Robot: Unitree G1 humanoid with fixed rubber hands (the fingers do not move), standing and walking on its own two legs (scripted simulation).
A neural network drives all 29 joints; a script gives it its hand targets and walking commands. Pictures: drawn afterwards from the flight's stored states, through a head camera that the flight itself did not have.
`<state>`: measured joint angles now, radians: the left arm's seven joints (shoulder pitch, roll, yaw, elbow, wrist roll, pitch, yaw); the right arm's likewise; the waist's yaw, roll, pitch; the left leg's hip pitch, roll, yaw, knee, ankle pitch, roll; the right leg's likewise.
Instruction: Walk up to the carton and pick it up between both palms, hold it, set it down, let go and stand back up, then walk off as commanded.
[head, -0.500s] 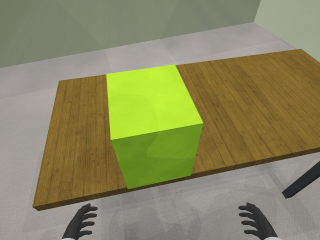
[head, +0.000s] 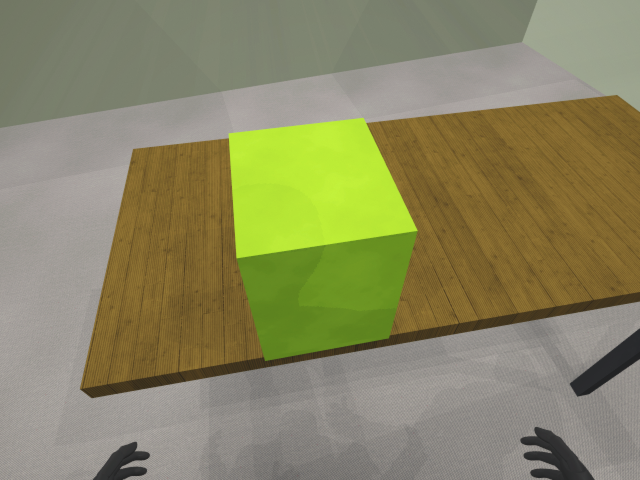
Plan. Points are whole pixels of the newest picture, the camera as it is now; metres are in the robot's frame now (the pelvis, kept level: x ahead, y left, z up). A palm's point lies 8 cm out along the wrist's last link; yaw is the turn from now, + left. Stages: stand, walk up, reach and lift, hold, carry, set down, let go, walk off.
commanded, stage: stand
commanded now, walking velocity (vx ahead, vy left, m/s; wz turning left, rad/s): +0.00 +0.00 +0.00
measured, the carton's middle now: (313, 241) +0.41 +0.03 +0.07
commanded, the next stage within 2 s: walk up in 1.68 s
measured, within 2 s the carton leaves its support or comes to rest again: neither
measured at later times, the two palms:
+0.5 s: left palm out of the picture +0.13 +0.30 -0.07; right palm out of the picture +0.12 -0.30 -0.09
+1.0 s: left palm out of the picture +0.09 +0.29 -0.07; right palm out of the picture +0.10 -0.32 -0.09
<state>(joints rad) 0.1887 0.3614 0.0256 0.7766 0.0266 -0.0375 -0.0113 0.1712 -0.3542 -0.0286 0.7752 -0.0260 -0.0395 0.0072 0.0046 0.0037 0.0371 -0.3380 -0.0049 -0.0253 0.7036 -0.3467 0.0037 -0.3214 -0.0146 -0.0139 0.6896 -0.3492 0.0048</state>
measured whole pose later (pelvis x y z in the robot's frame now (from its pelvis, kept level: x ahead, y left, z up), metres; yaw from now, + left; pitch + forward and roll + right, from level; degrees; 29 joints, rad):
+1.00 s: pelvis +0.00 -0.02 +0.03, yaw +1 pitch -3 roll +0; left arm 0.10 0.39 0.01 1.03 0.02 -0.02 0.00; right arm 0.11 -0.38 0.00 1.06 -0.01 -0.02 0.01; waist 0.01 0.01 0.04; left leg -0.15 0.01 -0.04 0.38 -0.18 -0.03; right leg -0.14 0.00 -0.03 0.40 -0.21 -0.01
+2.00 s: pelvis +0.01 -0.02 +0.02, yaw +2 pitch -1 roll +0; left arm 0.04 0.40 0.05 1.03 0.02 0.02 -0.01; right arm 0.11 -0.39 -0.02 1.03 -0.01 -0.02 -0.02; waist 0.00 0.00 0.08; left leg -0.18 0.00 -0.07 0.39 -0.20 -0.03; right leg -0.17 -0.01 -0.06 0.42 -0.24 -0.02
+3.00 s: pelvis -0.02 -0.06 +0.02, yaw +14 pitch -2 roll +0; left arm 0.14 0.40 0.03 0.94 0.00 -0.02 -0.02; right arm 0.12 -0.39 0.00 0.92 -0.01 -0.02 0.01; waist 0.03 0.02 0.07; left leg -0.17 -0.04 -0.06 0.47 -0.26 0.02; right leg -0.17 -0.01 -0.14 0.46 -0.25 -0.04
